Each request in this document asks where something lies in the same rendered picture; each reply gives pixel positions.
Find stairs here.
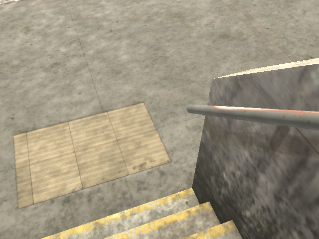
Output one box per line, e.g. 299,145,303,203
41,188,242,239

